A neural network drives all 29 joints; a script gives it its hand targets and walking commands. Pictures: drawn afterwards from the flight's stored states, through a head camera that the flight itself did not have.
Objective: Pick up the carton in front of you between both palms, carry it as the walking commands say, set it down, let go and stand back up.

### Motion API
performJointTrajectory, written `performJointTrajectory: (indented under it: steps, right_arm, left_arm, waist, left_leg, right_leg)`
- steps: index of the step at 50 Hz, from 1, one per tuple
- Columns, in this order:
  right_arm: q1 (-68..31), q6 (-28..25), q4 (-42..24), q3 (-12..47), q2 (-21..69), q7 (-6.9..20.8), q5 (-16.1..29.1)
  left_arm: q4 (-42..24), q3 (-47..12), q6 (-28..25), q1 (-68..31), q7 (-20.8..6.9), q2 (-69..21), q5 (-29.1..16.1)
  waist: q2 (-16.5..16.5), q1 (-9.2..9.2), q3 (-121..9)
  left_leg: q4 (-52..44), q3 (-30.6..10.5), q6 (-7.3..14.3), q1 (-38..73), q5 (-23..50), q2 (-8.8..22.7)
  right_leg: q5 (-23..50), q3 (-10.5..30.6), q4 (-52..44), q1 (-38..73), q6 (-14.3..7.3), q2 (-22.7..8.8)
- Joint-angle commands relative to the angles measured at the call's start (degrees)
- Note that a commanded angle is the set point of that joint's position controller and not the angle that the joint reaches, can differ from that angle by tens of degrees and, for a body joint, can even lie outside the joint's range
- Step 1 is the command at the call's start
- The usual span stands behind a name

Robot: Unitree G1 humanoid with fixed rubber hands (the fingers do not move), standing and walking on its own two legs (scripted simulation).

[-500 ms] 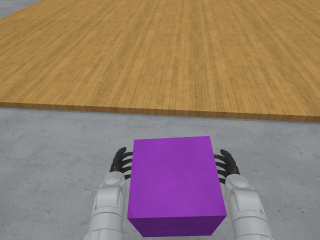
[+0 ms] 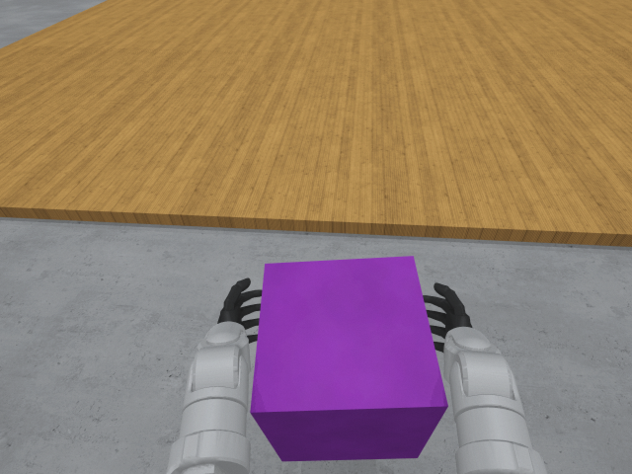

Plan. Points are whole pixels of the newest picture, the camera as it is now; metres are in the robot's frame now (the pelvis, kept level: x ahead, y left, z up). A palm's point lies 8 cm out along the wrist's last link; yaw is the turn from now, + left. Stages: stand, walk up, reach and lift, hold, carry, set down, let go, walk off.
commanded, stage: reach and lift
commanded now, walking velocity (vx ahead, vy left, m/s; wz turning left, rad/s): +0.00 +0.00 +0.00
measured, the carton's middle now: (344, 364) +0.31 +0.00 -0.05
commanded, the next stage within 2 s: hold in 0.56 s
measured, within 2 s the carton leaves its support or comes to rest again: neither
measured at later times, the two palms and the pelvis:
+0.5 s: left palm (230, 326) +0.31 +0.15 +0.04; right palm (457, 331) +0.31 -0.15 +0.04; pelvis +0.02 +0.00 +0.01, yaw +0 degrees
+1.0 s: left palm (225, 328) +0.30 +0.15 +0.06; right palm (461, 332) +0.29 -0.15 +0.06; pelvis +0.00 +0.00 +0.00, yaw +0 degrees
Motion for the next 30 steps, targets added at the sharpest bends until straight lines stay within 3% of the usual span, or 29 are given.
performJointTrajectory:
  steps: [1, 15, 30]
  right_arm:
    - [-31.8, -1.7, -0.4, 31.5, 53.7, 14.1, 14.2]
    - [-24.2, 0.4, -6.5, 34.1, 53.3, 13.1, 16.2]
    - [-24.2, 2.6, -11.5, 36.8, 52.2, 13.4, 18.0]
  left_arm:
    - [3.5, -31.2, -0.1, -26.8, -15.1, -54.5, -13.0]
    - [-2.8, -33.9, 1.8, -20.0, -14.9, -52.7, -14.8]
    - [-7.6, -36.9, 4.3, -19.2, -14.2, -53.7, -17.0]
  waist:
    - [-0.7, 0.06, -15.8]
    - [-0.8, 0.11, -16.1]
    - [0.0, 0.06, -16.2]
  left_leg:
    - [-5.8, 0.7, 0.6, 1.1, 4.1, -3.5]
    - [-7.1, 0.2, 0.2, 5.0, 13.4, -4.2]
    - [-8.1, -0.5, -0.3, 7.2, 15.3, -3.9]
  right_leg:
    - [4.0, -0.4, -4.4, 8.1, -0.5, 3.6]
    - [14.2, 0.4, -6.1, 12.1, 0.1, 3.8]
    - [13.8, 0.1, -6.8, 13.0, -0.1, 4.3]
